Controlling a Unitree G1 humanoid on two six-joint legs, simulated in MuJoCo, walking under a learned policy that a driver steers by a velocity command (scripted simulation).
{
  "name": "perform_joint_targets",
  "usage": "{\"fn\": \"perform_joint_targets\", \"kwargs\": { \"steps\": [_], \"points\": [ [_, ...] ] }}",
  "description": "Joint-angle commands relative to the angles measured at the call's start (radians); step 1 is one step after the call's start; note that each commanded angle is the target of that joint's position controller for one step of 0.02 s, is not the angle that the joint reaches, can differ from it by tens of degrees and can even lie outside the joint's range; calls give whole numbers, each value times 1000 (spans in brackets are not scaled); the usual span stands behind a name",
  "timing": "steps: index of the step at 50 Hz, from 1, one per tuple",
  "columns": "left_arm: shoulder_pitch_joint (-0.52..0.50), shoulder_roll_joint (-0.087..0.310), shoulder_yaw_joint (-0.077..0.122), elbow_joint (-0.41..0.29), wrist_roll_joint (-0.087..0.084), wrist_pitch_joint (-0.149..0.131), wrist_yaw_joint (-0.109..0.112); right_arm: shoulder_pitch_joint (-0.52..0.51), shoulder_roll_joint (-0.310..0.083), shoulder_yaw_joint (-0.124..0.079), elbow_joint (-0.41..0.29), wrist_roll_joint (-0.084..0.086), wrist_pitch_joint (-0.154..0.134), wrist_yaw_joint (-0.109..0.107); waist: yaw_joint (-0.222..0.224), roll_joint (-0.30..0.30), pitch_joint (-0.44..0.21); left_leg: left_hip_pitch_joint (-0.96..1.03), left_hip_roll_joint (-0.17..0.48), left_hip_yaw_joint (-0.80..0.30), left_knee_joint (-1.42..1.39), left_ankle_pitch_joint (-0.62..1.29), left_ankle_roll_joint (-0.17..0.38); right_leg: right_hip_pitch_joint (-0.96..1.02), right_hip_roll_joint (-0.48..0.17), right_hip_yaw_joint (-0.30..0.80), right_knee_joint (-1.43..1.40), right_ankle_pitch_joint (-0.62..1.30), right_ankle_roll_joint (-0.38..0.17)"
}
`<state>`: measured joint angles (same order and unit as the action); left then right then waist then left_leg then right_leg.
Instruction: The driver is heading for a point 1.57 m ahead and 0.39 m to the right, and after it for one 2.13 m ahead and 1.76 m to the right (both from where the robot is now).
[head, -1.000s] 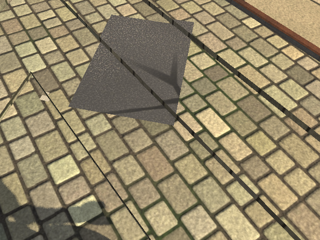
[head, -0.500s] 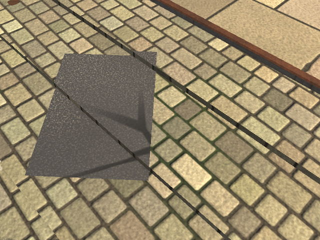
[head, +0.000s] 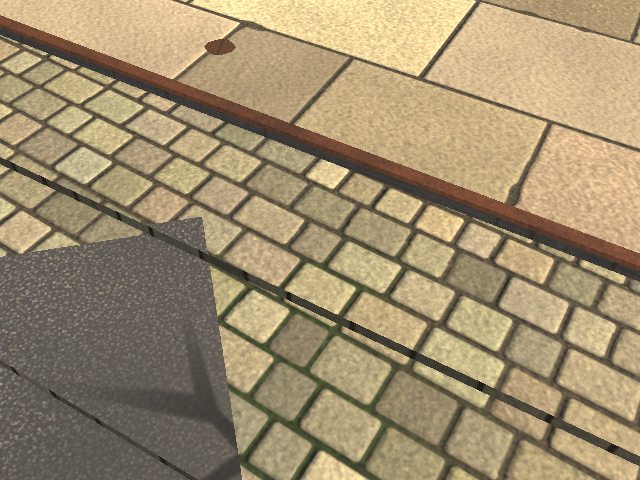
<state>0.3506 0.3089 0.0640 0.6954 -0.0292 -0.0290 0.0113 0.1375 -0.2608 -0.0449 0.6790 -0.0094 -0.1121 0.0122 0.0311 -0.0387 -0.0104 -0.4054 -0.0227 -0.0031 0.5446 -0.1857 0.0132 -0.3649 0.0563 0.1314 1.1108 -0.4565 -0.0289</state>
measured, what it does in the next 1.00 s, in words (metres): climbs, turning right: right foot 0.03 m higher, then left foot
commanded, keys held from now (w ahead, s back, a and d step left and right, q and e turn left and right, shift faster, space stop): w+e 0.68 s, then w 0.02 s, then w+q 0.30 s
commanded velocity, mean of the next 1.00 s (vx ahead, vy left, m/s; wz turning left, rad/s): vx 0.50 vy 0.00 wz -0.43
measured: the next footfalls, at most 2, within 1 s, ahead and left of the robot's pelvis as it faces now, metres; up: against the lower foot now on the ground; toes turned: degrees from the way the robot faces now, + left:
right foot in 0.42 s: +0.36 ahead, -0.18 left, +0.03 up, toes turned -19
left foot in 0.92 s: +0.68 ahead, -0.06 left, +0.03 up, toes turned -25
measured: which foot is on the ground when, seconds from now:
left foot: down 0.00-0.44, up 0.46-0.90, down 0.92-1.00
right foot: up 0.00-0.40, down 0.42-0.94, up 0.96-1.00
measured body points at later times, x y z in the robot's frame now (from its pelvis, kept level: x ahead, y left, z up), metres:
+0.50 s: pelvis +0.25 -0.06 +0.01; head +0.29 -0.07 +0.46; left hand +0.53 +0.11 -0.07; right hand +0.22 -0.35 -0.11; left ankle +0.13 +0.12 -0.63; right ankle +0.33 -0.16 -0.69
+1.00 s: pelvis +0.55 -0.10 +0.03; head +0.57 -0.10 +0.48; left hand +0.74 +0.12 -0.08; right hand +0.59 -0.40 -0.05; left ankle +0.64 -0.05 -0.69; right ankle +0.37 -0.17 -0.62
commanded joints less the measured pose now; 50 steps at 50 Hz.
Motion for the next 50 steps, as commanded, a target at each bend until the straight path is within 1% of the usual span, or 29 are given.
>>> {"fn": "perform_joint_targets", "kwargs": {
  "steps": [1,4,8,12,14,16,17,19,20,21,22,23,24,25,26,27,29,32,35,37,39,42,44,45,46,47,48,49,50],
  "points": [
    [-84,108,26,-115,10,-15,-3,125,-112,-35,-21,-6,7,-10,-92,124,-25,410,316,-392,-281,-102,150,-434,-119,6,178,128,21],
    [-83,60,23,-121,-4,-2,-17,121,-94,-31,7,-3,1,-14,-64,167,8,332,264,-209,-333,72,142,-383,-146,-27,137,184,26],
    [-132,30,14,-139,7,13,-21,143,-129,-42,46,-6,3,-16,-61,131,27,356,291,-93,-353,247,168,-457,-158,-39,95,245,51],
    [-253,5,0,-178,4,14,-38,158,-151,-44,69,0,27,-24,-92,115,72,393,287,20,-361,286,145,-489,-159,-82,-81,336,49],
    [-336,-26,-18,-204,6,8,-54,182,-178,-49,86,6,40,-29,-122,101,100,397,296,68,-380,300,138,-462,-154,-143,-197,320,32],
    [-380,-29,-21,-220,7,2,-67,211,-199,-54,105,15,49,-30,-130,108,107,444,317,96,-372,384,131,-428,-140,-188,-259,298,8],
    [-366,-14,-14,-218,8,1,-70,204,-208,-54,110,15,52,-28,-111,122,94,445,312,136,-332,535,125,-369,-109,-233,-269,247,-14],
    [-284,36,11,-206,13,5,-69,193,-238,-59,110,21,55,-34,-40,179,9,455,302,188,-170,1008,107,-178,-22,-294,-295,185,-64],
    [-165,69,32,-179,9,8,-67,174,-252,-62,109,29,59,-40,38,193,-56,428,291,210,-17,1140,90,-8,22,-307,-364,213,-99],
    [9,139,71,-135,5,12,-55,170,-238,-57,98,35,53,-45,129,164,-142,297,250,220,202,1024,56,280,46,-256,-472,289,-146],
    [109,273,108,-119,0,17,-33,202,-143,-25,34,6,37,-40,124,-91,-234,-125,130,208,613,290,-12,654,-211,225,-577,153,-296],
    [69,272,95,-152,11,2,-28,183,-122,-8,10,3,-1,-22,79,-164,-406,-289,-16,-43,825,-316,-17,717,-376,758,-792,-49,-406],
    [24,194,66,-151,19,-15,-32,77,-187,-31,-14,39,-23,-2,99,-66,-291,-396,41,-128,866,-247,-4,635,-365,663,-835,-96,-342],
    [1,154,54,-141,22,-24,-31,37,-163,-21,-33,47,-34,3,71,-25,-166,-402,78,-107,802,-177,12,490,-336,531,-843,-48,-313],
    [-50,127,45,-134,18,-29,-33,44,-142,-19,-25,29,-36,-4,19,39,-88,-357,114,-96,725,-140,7,351,-291,423,-846,66,-282],
    [-93,96,35,-136,24,-34,-34,75,-147,-27,-12,14,-27,-10,-29,15,-51,-281,142,-97,669,-113,2,238,-249,324,-852,185,-263],
    [-130,78,29,-141,28,-39,-29,108,-144,-31,2,9,-2,-10,-65,-19,-28,-229,147,-83,648,-91,-13,137,-212,257,-895,257,-266],
    [-107,102,35,-118,17,-38,-12,35,-101,-14,-16,-16,18,-13,-56,7,14,-204,124,-35,453,2,-62,31,-160,141,-915,331,-258],
    [-73,125,42,-99,16,-37,-4,-72,-74,-1,-32,-5,15,-8,-9,-34,17,-151,87,-31,210,191,-80,27,-138,94,-899,336,-223],
    [-30,123,40,-73,11,-40,-4,-118,-60,10,-32,9,10,3,28,-55,2,-102,73,-18,110,268,-86,66,-158,75,-892,312,-208],
    [2,129,39,-50,8,-43,-9,-149,-85,5,-43,22,7,12,48,-61,14,-103,83,-28,60,277,-69,124,-201,100,-871,275,-203],
    [7,140,39,-29,14,-37,-13,-150,-122,-6,-61,25,8,23,44,-72,32,-131,89,-36,6,167,-8,248,-276,141,-823,298,-178],
    [-7,141,38,-18,17,-30,-12,-81,-138,-17,-49,21,7,25,2,-77,23,-43,59,1,-41,96,36,289,-274,114,-746,472,-149],
    [-2,120,29,-16,23,-24,-11,27,-159,-33,-18,13,9,23,-48,-52,-46,94,23,31,-61,91,61,301,-220,60,-597,667,-126],
    [3,87,14,-33,35,-20,-4,178,-210,-49,9,6,6,22,-106,37,-172,327,125,-105,-41,172,110,196,-160,-16,-326,643,-83],
    [108,35,-3,-60,33,-38,-2,256,-324,-76,16,-1,14,26,-66,310,-266,645,329,-568,-134,48,282,-181,-6,-116,46,267,21],
    [79,65,-5,-61,30,-56,-4,289,-250,-63,28,26,19,36,-97,312,-274,718,365,-824,-279,-211,316,-375,7,-29,168,-65,35],
    [-23,118,8,-74,8,-68,-14,239,-192,-46,17,27,24,30,-110,197,-143,630,353,-717,-277,-314,274,-469,-53,-6,235,-5,24],
    [-103,105,2,-89,11,-77,-17,196,-173,-39,-1,14,32,25,-109,107,-70,515,311,-600,-281,-260,251,-469,-88,-27,211,70,14]
  ]
}}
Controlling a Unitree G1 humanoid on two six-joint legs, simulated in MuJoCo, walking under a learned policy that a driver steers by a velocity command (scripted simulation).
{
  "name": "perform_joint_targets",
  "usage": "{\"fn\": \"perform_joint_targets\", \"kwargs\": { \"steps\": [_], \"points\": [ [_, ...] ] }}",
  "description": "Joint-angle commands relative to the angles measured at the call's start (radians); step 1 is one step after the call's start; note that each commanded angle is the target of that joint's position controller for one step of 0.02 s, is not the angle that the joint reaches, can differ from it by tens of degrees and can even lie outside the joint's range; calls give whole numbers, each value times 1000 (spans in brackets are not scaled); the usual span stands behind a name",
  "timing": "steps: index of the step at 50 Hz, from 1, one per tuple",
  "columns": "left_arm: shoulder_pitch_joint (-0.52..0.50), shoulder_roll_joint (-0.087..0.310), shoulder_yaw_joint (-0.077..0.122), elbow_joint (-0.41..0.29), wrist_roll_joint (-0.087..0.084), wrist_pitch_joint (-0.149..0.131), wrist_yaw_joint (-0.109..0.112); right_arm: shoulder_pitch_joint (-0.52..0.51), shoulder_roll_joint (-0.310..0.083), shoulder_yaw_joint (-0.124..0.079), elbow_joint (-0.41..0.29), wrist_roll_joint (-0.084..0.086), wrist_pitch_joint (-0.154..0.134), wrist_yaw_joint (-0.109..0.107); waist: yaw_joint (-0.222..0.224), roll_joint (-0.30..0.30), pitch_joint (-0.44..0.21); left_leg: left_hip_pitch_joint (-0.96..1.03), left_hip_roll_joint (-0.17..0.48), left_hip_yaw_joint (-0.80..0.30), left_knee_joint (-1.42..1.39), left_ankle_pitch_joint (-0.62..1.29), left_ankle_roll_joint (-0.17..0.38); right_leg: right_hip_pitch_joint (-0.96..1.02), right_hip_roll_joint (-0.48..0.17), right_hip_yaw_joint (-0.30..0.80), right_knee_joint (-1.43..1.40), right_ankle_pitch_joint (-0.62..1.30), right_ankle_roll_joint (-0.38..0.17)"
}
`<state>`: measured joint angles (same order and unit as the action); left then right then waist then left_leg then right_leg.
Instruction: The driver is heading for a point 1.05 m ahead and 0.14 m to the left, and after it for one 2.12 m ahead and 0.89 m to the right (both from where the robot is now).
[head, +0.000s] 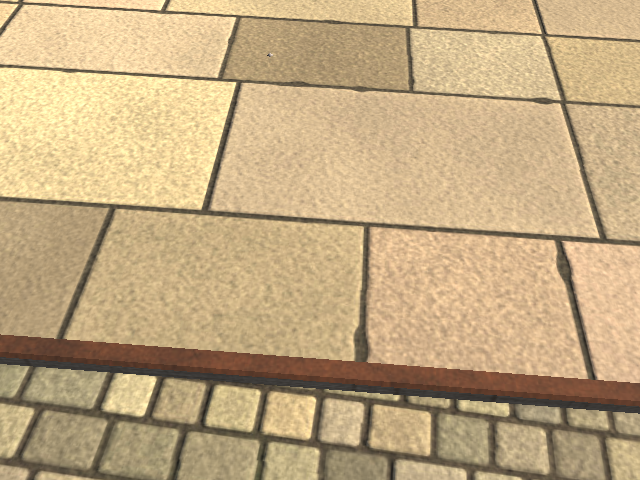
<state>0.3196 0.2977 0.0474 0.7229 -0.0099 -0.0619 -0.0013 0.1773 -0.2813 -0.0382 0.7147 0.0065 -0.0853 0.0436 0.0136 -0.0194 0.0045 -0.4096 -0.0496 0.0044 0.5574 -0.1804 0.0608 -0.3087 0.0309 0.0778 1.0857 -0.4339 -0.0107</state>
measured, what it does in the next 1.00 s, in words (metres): climbs: right foot 0.03 m higher, then left foot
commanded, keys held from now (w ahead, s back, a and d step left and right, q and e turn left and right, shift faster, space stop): w+q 0.52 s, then w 0.10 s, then w+e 0.38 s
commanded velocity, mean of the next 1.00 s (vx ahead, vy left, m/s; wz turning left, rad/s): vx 0.50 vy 0.00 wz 0.24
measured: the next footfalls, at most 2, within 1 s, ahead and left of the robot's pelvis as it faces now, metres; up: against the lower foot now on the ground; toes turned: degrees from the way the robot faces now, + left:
right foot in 0.38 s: +0.42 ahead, -0.09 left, +0.03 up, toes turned +15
left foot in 0.78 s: +0.47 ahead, +0.23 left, +0.03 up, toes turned +21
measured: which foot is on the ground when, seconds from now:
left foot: down 0.00-0.38, up 0.40-0.76, down 0.78-1.00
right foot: up 0.00-0.36, down 0.38-0.80, up 0.82-1.00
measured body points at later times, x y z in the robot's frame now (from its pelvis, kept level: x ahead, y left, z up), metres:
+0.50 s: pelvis +0.27 +0.00 +0.03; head +0.29 +0.01 +0.48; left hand +0.39 +0.30 -0.05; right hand +0.42 -0.25 -0.09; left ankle +0.14 +0.08 -0.62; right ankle +0.38 -0.10 -0.69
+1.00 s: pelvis +0.48 +0.13 +0.05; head +0.48 +0.15 +0.50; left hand +0.52 +0.42 -0.07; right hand +0.61 -0.12 -0.05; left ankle +0.43 +0.21 -0.69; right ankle +0.54 -0.03 -0.58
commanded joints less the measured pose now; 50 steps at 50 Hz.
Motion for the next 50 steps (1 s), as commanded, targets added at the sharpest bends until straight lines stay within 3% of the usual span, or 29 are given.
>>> {"fn": "perform_joint_targets", "kwargs": {
  "steps": [1,4,6,9,11,14,16,18,19,20,21,22,23,24,25,26,28,29,31,33,36,38,39,40,41,42,43,46,50],
  "points": [
    [-115,104,17,-128,11,-51,-5,129,-136,-39,-42,-10,11,-9,-74,46,-21,416,297,-531,-317,-182,198,-514,-87,17,165,106,-4],
    [-83,65,15,-124,31,-46,-2,118,-107,-27,-44,-17,12,-24,-20,129,-24,307,219,-413,-343,69,196,-417,-99,-15,101,173,29],
    [-90,58,14,-125,32,-36,2,135,-122,-32,-40,-12,14,-35,-9,113,-24,284,209,-366,-333,199,206,-455,-95,-30,92,199,54],
    [-221,28,-2,-170,32,-34,8,201,-130,-36,-19,2,27,-54,-42,93,1,268,191,-336,-345,237,189,-496,-88,-40,-82,287,83],
    [-324,-20,-23,-193,28,-41,1,226,-128,-36,-10,5,38,-61,-76,114,13,215,159,-300,-349,225,159,-400,-54,-74,-255,337,86],
    [-389,19,-10,-202,4,-56,-13,280,-145,-39,6,9,38,-66,-92,136,4,242,184,-336,-329,249,157,-308,-9,-87,-390,392,73],
    [-373,46,5,-193,-3,-62,-18,276,-143,-38,6,13,46,-69,-67,155,-6,276,206,-373,-293,286,136,-218,12,-80,-474,375,58],
    [-245,96,36,-163,0,-67,-12,225,-149,-40,-15,11,53,-72,22,193,-74,280,180,-370,-169,500,93,-5,38,-96,-564,352,13],
    [-116,137,55,-141,11,-67,-2,186,-127,-33,-43,6,49,-71,93,185,-173,206,131,-328,-5,567,52,221,-33,-44,-563,356,-36],
    [45,219,78,-121,35,-59,11,213,-61,-17,-84,8,44,-76,128,6,-344,-78,15,-232,343,341,-16,591,-270,284,-585,199,-162],
    [87,206,73,-105,30,-44,6,302,-27,1,-100,7,36,-65,78,-320,-458,-283,-40,-193,581,-390,-39,706,-453,718,-743,-37,-268],
    [25,107,49,-120,17,-42,19,274,-119,-27,-77,22,38,-52,77,-209,-293,-371,30,-200,740,-345,-50,572,-437,699,-779,-214,-251],
    [-18,83,42,-111,5,-34,28,186,-140,-35,-94,19,45,-46,71,-130,-147,-393,69,-143,762,-264,-49,411,-406,526,-792,-165,-219],
    [-59,73,39,-95,6,-31,28,145,-125,-34,-108,6,49,-45,45,-71,-68,-367,101,-110,745,-218,-45,286,-360,400,-815,-60,-196],
    [-88,54,33,-85,11,-33,24,141,-107,-36,-111,3,54,-43,12,-68,-23,-324,129,-107,720,-195,-42,183,-327,309,-840,26,-176],
    [-121,40,29,-81,17,-36,20,162,-88,-35,-107,12,64,-40,-20,-84,1,-265,147,-107,701,-188,-41,98,-298,225,-870,70,-161],
    [-149,51,34,-61,9,-43,9,157,-41,-19,-112,18,77,-40,-39,-102,27,-205,149,-77,570,-196,-47,13,-272,107,-927,142,-173],
    [-150,76,43,-49,5,-46,4,134,-33,-14,-117,8,77,-39,-39,-90,35,-164,149,-65,483,-165,-50,-15,-265,62,-946,184,-185],
    [-170,121,56,-38,3,-55,-8,116,-29,-6,-106,-7,65,-29,-44,-64,3,-46,151,-46,333,-60,-39,-38,-261,-11,-949,273,-194],
    [-145,144,60,-19,-13,-52,-17,59,-46,-5,-113,-4,52,-20,-23,-54,3,-5,137,-31,206,0,-37,-11,-258,-24,-942,288,-198],
    [-103,172,62,7,-33,-31,-25,-1,-82,-15,-131,2,34,-11,-11,-40,13,38,110,5,50,25,-28,52,-281,9,-890,263,-184],
    [-81,155,50,23,-31,-15,-27,73,-104,-34,-100,-1,31,-16,-55,-32,-11,205,71,37,-23,32,-21,12,-256,14,-792,235,-148],
    [-79,113,32,30,-18,-13,-28,182,-140,-54,-73,1,32,-26,-111,-16,-52,353,84,11,-50,11,-6,-44,-204,-24,-646,258,-109],
    [-87,25,1,3,8,-16,-32,308,-234,-78,-66,-16,33,-43,-154,188,-132,525,313,-265,-148,-15,51,-196,-99,-115,-278,75,-33],
    [-40,10,-4,-23,-12,-26,-21,331,-303,-88,-75,-31,35,-44,-133,366,-177,626,473,-628,-282,-287,172,-462,-6,-78,2,-138,-4],
    [-46,99,20,-5,-32,-28,-18,311,-219,-69,-78,-24,23,-39,-144,232,-140,569,461,-645,-299,-394,182,-521,-52,34,159,-108,-12],
    [-66,113,28,-8,-41,-28,-22,263,-164,-50,-78,-16,14,-36,-118,204,-81,523,432,-535,-298,-393,155,-564,-80,47,188,-22,-24],
    [-68,77,33,10,-23,-6,-18,132,-88,-28,-73,-26,-4,-34,-44,152,0,363,342,-272,-359,-102,108,-485,-137,34,150,173,1],
    [-80,22,27,12,-23,31,-14,156,-75,-33,-26,-34,-17,-44,-31,102,24,363,338,-88,-388,184,115,-536,-126,33,224,251,27]
  ]
}}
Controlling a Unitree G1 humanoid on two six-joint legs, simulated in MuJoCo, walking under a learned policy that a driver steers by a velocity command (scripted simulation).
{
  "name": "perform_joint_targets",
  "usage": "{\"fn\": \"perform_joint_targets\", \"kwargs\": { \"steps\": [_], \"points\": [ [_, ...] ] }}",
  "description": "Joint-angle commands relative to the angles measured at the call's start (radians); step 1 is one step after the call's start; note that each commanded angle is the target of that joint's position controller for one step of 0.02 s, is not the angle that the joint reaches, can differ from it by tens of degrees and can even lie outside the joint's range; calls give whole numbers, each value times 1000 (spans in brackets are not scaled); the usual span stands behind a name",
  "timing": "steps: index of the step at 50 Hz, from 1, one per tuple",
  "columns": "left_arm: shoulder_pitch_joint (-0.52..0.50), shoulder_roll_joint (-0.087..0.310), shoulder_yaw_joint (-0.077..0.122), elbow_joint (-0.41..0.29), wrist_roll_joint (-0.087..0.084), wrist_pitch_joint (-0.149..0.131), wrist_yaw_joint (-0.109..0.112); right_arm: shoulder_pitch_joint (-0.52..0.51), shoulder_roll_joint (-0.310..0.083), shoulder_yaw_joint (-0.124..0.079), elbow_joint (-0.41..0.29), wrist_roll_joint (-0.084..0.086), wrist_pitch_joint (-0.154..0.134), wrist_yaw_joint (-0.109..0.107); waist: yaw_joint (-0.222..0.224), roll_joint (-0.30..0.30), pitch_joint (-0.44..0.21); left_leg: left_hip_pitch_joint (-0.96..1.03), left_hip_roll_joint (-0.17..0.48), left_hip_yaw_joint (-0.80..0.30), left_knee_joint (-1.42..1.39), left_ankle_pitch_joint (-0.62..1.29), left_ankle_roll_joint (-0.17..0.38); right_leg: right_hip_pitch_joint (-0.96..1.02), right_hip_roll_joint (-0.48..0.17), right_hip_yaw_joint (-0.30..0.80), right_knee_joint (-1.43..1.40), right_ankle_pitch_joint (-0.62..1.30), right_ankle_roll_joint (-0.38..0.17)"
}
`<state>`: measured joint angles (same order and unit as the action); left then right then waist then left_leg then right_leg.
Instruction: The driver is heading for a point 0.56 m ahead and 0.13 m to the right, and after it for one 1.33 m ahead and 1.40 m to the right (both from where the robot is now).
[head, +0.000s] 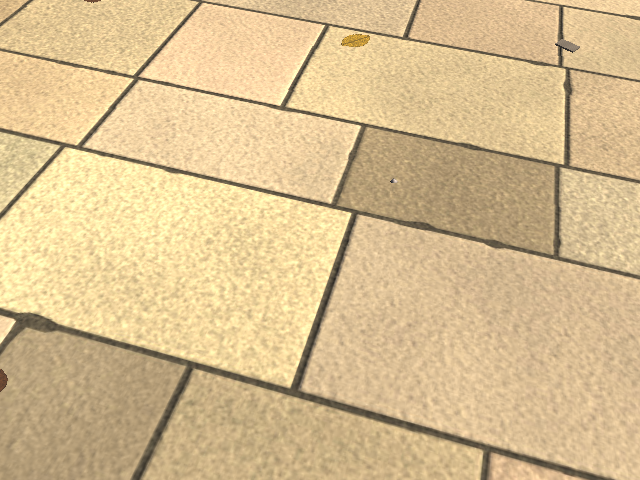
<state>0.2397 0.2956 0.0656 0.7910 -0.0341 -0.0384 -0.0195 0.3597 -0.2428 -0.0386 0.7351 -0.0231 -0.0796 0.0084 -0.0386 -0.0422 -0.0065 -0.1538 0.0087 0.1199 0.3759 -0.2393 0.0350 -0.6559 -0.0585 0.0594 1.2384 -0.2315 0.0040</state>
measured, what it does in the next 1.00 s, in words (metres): climbs, turning right: right foot 0.04 m higher, then left foot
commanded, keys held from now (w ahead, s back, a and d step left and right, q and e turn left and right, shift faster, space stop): w+e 0.60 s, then no key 0.02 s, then e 0.38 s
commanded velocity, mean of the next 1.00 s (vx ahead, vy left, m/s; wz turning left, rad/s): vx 0.40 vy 0.00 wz -0.54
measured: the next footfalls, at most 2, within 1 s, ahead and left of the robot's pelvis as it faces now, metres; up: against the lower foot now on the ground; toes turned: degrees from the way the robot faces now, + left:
right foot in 0.28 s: +0.32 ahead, -0.15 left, +0.04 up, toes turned -13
left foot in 0.78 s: +0.64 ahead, -0.07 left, +0.04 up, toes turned -31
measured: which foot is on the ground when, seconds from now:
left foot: down 0.00-0.30, up 0.32-0.76, down 0.78-1.00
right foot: up 0.00-0.26, down 0.28-0.78, up 0.80-1.00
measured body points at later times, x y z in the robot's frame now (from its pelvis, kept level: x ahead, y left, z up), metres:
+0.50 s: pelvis +0.26 -0.08 +0.03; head +0.28 -0.10 +0.48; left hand +0.43 +0.16 -0.07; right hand +0.36 -0.38 -0.05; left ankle +0.34 +0.10 -0.61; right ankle +0.28 -0.14 -0.70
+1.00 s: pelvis +0.48 -0.09 +0.03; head +0.53 -0.12 +0.48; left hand +0.76 +0.08 -0.07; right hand +0.49 -0.40 -0.06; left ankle +0.61 -0.05 -0.70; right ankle +0.39 -0.20 -0.62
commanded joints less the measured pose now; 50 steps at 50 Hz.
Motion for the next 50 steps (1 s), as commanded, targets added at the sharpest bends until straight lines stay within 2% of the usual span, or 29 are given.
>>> {"fn": "perform_joint_targets", "kwargs": {
  "steps": [1,4,6,8,11,13,14,15,16,17,18,19,20,22,24,26,30,33,36,38,39,40,41,42,43,44,46,48,50],
  "points": [
    [-21,18,8,-67,3,12,5,-15,-113,-33,-34,-4,-20,-14,19,113,45,127,285,-172,-209,277,142,-227,-35,59,67,60,15],
    [-109,-5,-4,-114,9,16,-1,-2,-110,-35,-8,-5,-2,-28,10,99,82,143,271,-68,-218,300,124,-278,-33,30,-61,110,21],
    [-219,-37,-26,-160,17,13,-20,1,-142,-43,-2,1,8,-35,-26,94,110,85,255,11,-252,300,110,-183,-32,-73,-247,136,8],
    [-264,-53,-35,-189,18,9,-39,45,-169,-50,28,7,16,-37,-40,105,111,148,298,28,-238,425,120,-172,-24,-126,-281,75,-24],
    [-226,-6,-16,-207,14,5,-53,21,-199,-56,35,26,30,-42,21,147,50,207,295,98,-91,930,91,-15,49,-205,-367,-4,-96],
    [-36,68,24,-177,9,10,-50,-21,-242,-64,33,38,39,-51,146,210,-73,193,279,124,167,1247,64,272,141,-238,-453,-19,-152],
    [132,153,66,-134,6,14,-37,-24,-237,-61,25,45,33,-55,226,177,-158,70,229,126,386,1076,24,557,164,-171,-583,69,-190],
    [204,278,99,-112,2,24,-11,38,-114,-27,-25,6,16,-47,170,-112,-229,-336,96,95,786,180,-49,907,-92,313,-688,-28,-319],
    [173,282,90,-154,17,11,-4,17,-96,-10,-52,12,-26,-29,146,-139,-419,-518,-62,-177,1023,-286,-59,1002,-263,873,-922,-278,-452],
    [129,199,62,-154,29,-6,-5,-111,-169,-37,-73,57,-50,-12,171,-24,-292,-634,-7,-258,1075,-207,-42,919,-255,787,-985,-309,-382],
    [102,149,46,-144,28,-17,-5,-147,-150,-31,-91,65,-61,-7,138,-2,-157,-655,30,-237,1029,-139,-21,772,-223,651,-982,-263,-346],
    [41,117,36,-145,21,-26,-8,-150,-140,-31,-83,42,-67,-14,85,65,-73,-614,76,-225,953,-83,-15,620,-174,520,-981,-143,-310],
    [-9,86,27,-152,29,-31,-11,-121,-144,-39,-75,25,-58,-20,35,34,-41,-536,105,-226,910,-43,-13,506,-122,410,-981,-35,-290],
    [-37,65,24,-163,27,-36,-9,-94,-137,-43,-76,21,-34,-20,-3,0,-26,-490,121,-218,873,-6,-24,422,-70,318,-1016,33,-291],
    [-11,78,28,-155,16,-36,4,-133,-116,-36,-86,4,-15,-25,3,23,-4,-488,115,-180,768,21,-58,367,-46,248,-1037,117,-294],
    [27,102,32,-148,23,-38,17,-204,-106,-32,-105,-2,-10,-27,27,16,9,-516,101,-166,651,108,-84,362,-38,223,-1043,187,-287],
    [93,129,39,-127,11,-24,30,-373,-76,-19,-140,14,-21,-17,99,-35,13,-459,40,-165,314,295,-106,390,-16,202,-1020,140,-240],
    [134,145,45,-103,7,-6,37,-442,-91,-22,-159,20,-33,0,124,-51,16,-400,-8,-158,185,325,-103,438,-27,219,-931,293,-217],
    [131,143,50,-107,6,24,52,-409,-134,-41,-157,19,-40,15,99,-78,-31,-338,-38,-196,100,249,-70,540,-40,311,-788,357,-176],
    [61,129,47,-138,5,32,58,-304,-154,-54,-132,11,-47,10,30,-88,-74,-198,-32,-179,4,306,-31,546,3,322,-650,414,-127],
    [56,81,31,-160,15,28,55,-221,-192,-62,-126,-8,-52,5,-3,-45,-180,16,74,-235,22,473,25,472,55,285,-472,327,-87],
    [163,10,12,-170,45,25,53,-146,-248,-69,-131,-24,-45,-6,29,180,-316,335,329,-459,137,934,127,235,164,173,-188,-253,-26],
    [309,75,11,-166,20,20,47,-99,-240,-71,-104,-3,-24,1,60,397,-451,494,513,-781,108,795,291,42,180,131,51,-517,14],
    [279,160,34,-138,7,32,49,-153,-170,-56,-138,6,-5,-5,41,247,-388,403,455,-730,59,564,266,-1,107,150,155,-414,49],
    [154,184,44,-159,3,48,51,-199,-117,-38,-152,5,12,-16,16,170,-265,291,383,-563,38,461,216,-33,83,93,165,-338,70],
    [101,175,47,-168,6,67,56,-237,-106,-28,-151,0,26,-20,26,123,-185,170,326,-467,12,420,193,-21,58,73,139,-290,82],
    [91,126,44,-183,7,91,59,-280,-120,-30,-131,-5,37,-24,62,164,-79,-35,244,-318,-54,373,171,67,31,29,41,-239,84],
    [94,76,33,-189,9,96,61,-284,-130,-37,-114,-8,36,-26,64,197,-69,-67,230,-245,-87,415,190,104,34,-11,-56,-221,87],
    [53,65,27,-207,19,93,60,-279,-152,-47,-101,-2,39,-31,54,183,-100,-27,271,-225,-92,464,218,108,10,-16,-145,-186,85]
  ]
}}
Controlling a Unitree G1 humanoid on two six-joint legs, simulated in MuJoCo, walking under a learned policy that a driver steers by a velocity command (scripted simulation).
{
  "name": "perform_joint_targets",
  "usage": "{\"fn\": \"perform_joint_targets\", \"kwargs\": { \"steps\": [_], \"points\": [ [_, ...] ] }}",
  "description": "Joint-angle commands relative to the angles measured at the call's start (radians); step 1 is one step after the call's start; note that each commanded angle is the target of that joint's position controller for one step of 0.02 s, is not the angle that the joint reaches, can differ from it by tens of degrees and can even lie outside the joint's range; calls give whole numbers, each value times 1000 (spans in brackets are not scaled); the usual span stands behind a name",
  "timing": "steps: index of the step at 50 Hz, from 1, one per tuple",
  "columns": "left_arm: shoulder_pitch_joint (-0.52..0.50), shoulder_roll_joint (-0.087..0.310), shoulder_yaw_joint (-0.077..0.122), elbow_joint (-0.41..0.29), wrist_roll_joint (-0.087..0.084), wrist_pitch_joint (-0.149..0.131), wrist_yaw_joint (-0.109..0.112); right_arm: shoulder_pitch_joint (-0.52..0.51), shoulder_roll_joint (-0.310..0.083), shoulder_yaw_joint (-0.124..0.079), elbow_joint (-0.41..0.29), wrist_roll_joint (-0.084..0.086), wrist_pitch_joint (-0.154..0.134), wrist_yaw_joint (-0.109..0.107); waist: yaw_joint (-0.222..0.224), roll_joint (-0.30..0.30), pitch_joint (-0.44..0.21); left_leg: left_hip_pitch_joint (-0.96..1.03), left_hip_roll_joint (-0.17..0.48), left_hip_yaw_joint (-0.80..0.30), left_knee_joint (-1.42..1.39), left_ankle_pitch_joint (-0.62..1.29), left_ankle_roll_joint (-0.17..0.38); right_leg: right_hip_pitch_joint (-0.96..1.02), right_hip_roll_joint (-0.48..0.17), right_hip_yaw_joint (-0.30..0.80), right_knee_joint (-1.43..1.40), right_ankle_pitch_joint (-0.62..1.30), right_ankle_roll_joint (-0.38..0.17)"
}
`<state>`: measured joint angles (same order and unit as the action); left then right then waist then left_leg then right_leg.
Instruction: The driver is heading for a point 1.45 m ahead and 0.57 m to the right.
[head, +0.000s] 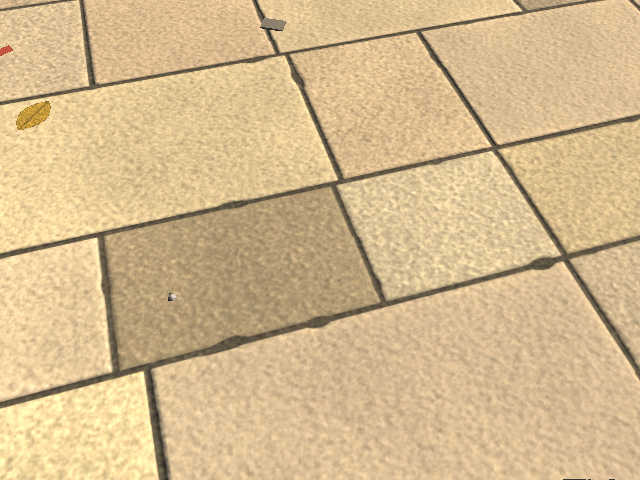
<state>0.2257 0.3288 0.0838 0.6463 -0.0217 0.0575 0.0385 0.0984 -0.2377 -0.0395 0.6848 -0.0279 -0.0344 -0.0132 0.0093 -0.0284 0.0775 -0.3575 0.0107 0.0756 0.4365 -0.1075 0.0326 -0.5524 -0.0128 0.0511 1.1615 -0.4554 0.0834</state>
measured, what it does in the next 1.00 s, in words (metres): steps on the spot, turning right: right foot, then left foot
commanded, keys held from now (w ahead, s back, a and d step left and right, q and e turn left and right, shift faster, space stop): e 0.84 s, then no key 0.08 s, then q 0.08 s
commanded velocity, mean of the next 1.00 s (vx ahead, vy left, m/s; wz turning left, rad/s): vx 0.02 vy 0.00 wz -0.56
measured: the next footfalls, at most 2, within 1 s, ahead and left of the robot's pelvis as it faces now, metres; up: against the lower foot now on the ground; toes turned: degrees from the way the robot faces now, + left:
right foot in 0.24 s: +0.07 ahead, -0.14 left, +0.00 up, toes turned -11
left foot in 0.70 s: +0.13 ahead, +0.07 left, +0.00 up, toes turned -30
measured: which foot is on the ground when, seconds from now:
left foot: down 0.00-0.24, up 0.26-0.68, down 0.70-1.00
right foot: up 0.00-0.22, down 0.24-0.70, up 0.72-1.00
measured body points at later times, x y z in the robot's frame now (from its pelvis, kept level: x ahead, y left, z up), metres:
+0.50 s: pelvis +0.03 -0.05 +0.01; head +0.06 -0.09 +0.45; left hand +0.26 +0.18 -0.06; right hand +0.11 -0.36 -0.11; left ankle +0.09 +0.11 -0.67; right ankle +0.03 -0.13 -0.74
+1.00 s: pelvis +0.03 -0.03 +0.01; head +0.07 -0.04 +0.45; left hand +0.32 +0.12 -0.09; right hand +0.00 -0.33 -0.10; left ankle +0.10 +0.09 -0.74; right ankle -0.05 -0.14 -0.69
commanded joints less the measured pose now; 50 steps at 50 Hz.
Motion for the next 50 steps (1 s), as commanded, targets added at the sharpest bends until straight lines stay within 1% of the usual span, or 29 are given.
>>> {"fn": "perform_joint_targets", "kwargs": {
  "steps": [1,4,8,10,11,12,13,14,15,16,17,18,20,22,24,28,32,34,35,36,37,38,39,40,41,43,45,48,50],
  "points": [
    [48,32,7,-70,10,-3,-2,-22,-166,-50,-47,7,-2,-12,2,159,-200,187,282,-168,-155,316,225,22,-49,-8,-114,68,0],
    [6,42,7,-86,9,2,-19,-50,-191,-58,-42,15,14,-13,-3,163,-195,150,292,-115,-177,190,217,105,-60,-33,-239,138,-22],
    [-38,63,15,-112,9,9,-39,-33,-220,-69,-19,32,25,-4,-15,173,-165,170,316,-87,-153,90,186,169,-49,-74,-397,137,-64],
    [-7,60,21,-105,10,8,-48,-37,-225,-71,-6,50,31,-4,14,158,-164,167,303,-52,-81,52,137,258,-20,-110,-570,215,-103],
    [23,78,32,-92,14,6,-46,-5,-201,-66,10,53,35,-4,18,130,-167,127,272,-17,-11,-5,88,340,2,-104,-647,266,-131],
    [66,142,53,-87,15,2,-35,43,-157,-56,30,39,39,0,16,-22,-160,5,195,65,174,-139,2,460,-81,50,-760,460,-187],
    [61,250,69,-121,16,-1,-16,45,-112,-37,-17,-15,40,7,-25,-327,-147,-292,39,116,499,-548,-106,570,-327,409,-775,753,-344],
    [72,234,64,-133,49,-23,-24,-59,-161,-55,-43,-2,33,-4,63,-227,-198,-347,-4,-68,666,-569,-107,486,-368,473,-820,678,-450],
    [39,207,54,-126,53,-42,-29,-84,-180,-64,-44,24,35,-10,44,-143,-172,-355,16,-109,717,-480,-90,456,-312,391,-831,594,-408],
    [-22,177,48,-129,35,-51,-26,-57,-178,-68,-27,28,39,-18,9,-100,-156,-359,30,-124,703,-388,-82,439,-261,329,-821,531,-347],
    [-59,143,36,-137,18,-52,-22,-43,-181,-72,-11,18,45,-26,-3,-84,-159,-347,37,-131,694,-337,-88,429,-234,297,-813,525,-313],
    [-86,136,29,-143,15,-48,-16,-28,-180,-74,-8,10,46,-28,-19,-98,-164,-305,26,-124,709,-293,-99,392,-211,270,-807,569,-306],
    [-85,121,21,-147,25,-44,-9,-8,-166,-72,-4,18,43,-23,-28,-101,-193,-261,3,-121,705,-243,-111,384,-182,253,-800,605,-309],
    [-66,125,23,-143,23,-43,-4,-22,-146,-64,-9,24,41,-22,-16,-97,-192,-262,-7,-128,606,-226,-118,411,-169,266,-792,594,-310],
    [-52,136,29,-139,19,-38,0,-47,-131,-57,-18,24,39,-18,-1,-103,-190,-239,-15,-139,498,-224,-123,424,-164,294,-781,550,-311],
    [-56,151,37,-144,21,-26,-4,-55,-135,-54,-24,31,31,-6,12,-124,-180,-139,-38,-152,352,-263,-114,378,-160,379,-772,485,-322],
    [-74,149,39,-145,8,-18,-13,-29,-144,-59,-25,39,16,9,7,-138,-184,-55,-56,-162,198,-275,-92,395,-142,468,-741,536,-312],
    [-106,143,38,-149,-7,-11,-10,28,-144,-64,-9,36,8,16,-35,-128,-190,67,-56,-143,-9,-138,-67,366,-98,465,-701,520,-269],
    [-99,124,34,-151,-9,-10,-6,65,-173,-74,1,28,6,14,-42,-94,-201,183,10,-172,-78,-25,-39,290,-57,433,-656,409,-223],
    [-47,66,20,-148,4,-10,-7,80,-238,-87,-6,11,14,7,-8,110,-226,306,219,-347,-104,90,42,150,47,295,-453,96,-160],
    [-66,110,36,-175,-4,-20,-5,59,-277,-95,-3,-16,17,7,3,354,-143,248,377,-577,-145,242,218,-49,169,118,-270,-189,-98],
    [-33,187,62,-147,15,-26,-6,9,-217,-79,-35,-9,12,2,7,243,-136,223,403,-543,-138,256,258,-57,92,135,-61,-159,-56],
    [-19,197,71,-120,6,-23,-10,-36,-167,-66,-48,-1,14,-8,24,182,-128,204,339,-436,-120,232,215,-52,82,121,13,-93,-39],
    [2,166,68,-94,5,-12,-7,-62,-153,-61,-58,10,18,-14,32,148,-115,205,276,-350,-108,188,173,-56,75,107,57,-41,-19],
    [0,141,61,-93,6,-4,-8,-64,-145,-57,-58,24,20,-20,20,151,-100,222,261,-311,-104,202,169,-92,68,98,96,4,-3],
    [-38,88,41,-108,-3,-2,-14,-24,-149,-54,-51,19,32,-31,-9,161,-94,231,222,-230,-112,235,176,-86,58,44,48,45,15],
    [-91,57,25,-131,0,-8,-14,26,-167,-58,-38,14,41,-33,-44,181,-117,303,232,-218,-102,276,194,-81,42,23,-72,39,25],
    [-104,9,-4,-138,21,-16,-21,23,-191,-61,-27,25,48,-20,-49,204,-156,267,233,-190,-81,311,198,101,13,-13,-317,-14,11],
    [-68,6,-5,-111,21,-20,-23,33,-175,-49,-11,38,46,-4,-39,222,-158,228,220,-202,-66,289,191,227,22,-46,-503,43,0]
  ]
}}
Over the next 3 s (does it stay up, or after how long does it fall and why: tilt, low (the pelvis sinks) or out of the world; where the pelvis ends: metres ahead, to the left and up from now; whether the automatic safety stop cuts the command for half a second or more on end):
stays up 0.26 -0.22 -0.02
